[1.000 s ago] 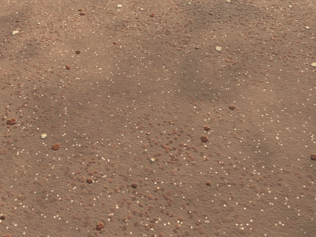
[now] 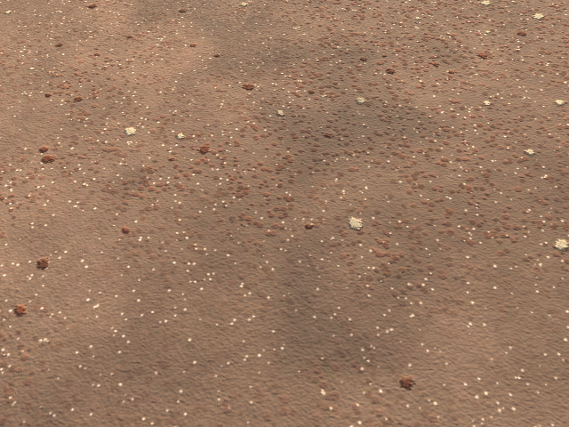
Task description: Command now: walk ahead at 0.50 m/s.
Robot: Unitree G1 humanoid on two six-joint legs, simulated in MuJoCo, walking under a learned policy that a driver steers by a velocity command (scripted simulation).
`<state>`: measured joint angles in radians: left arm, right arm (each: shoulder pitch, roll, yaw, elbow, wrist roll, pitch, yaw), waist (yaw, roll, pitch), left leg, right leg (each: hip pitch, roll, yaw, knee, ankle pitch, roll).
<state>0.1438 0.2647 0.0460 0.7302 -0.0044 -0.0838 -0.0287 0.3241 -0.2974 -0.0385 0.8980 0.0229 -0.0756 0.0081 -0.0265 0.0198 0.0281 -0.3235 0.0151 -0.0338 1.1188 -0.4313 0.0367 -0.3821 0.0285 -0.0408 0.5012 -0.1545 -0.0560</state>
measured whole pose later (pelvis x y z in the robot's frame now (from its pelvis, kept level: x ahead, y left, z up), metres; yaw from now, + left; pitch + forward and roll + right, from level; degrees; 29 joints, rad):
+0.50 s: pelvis +0.28 +0.07 -0.01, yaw +12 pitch +2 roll -1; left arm 0.28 0.29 0.05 0.86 -0.01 -0.07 0.01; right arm 0.12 -0.29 -0.06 0.72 0.02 -0.06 0.04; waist 0.02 0.00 0.04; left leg -0.49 -0.05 0.03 0.62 -0.17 0.10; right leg -0.18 -0.02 -0.04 1.03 -0.50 0.01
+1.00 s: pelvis +0.53 +0.10 -0.01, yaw +27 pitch +2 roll +0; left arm 0.06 0.25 0.03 0.72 0.02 -0.08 -0.02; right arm 0.29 -0.30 -0.06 0.72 0.01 0.01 -0.03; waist -0.03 0.02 0.05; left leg -0.37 -0.10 -0.15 1.13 -0.58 -0.03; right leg -0.45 0.03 0.01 0.51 -0.09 -0.03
